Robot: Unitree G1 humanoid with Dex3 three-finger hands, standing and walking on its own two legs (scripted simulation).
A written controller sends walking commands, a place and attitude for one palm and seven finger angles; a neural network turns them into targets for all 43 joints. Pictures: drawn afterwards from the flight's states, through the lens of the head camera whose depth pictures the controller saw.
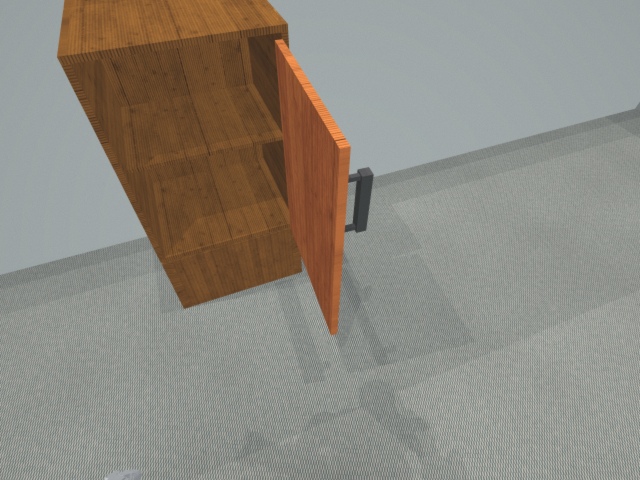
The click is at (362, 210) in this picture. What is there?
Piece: cupboard door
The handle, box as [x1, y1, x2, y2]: [345, 167, 373, 232]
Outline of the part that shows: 368,167 358,169 356,173 349,175 348,182 355,180 357,181 353,223 345,225 345,231 353,229 356,232 365,230 373,175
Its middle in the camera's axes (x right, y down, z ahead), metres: +0.06 -0.06 +0.74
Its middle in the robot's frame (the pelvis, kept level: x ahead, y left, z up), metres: +0.60 -0.03 -0.04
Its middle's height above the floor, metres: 0.73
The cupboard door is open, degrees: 86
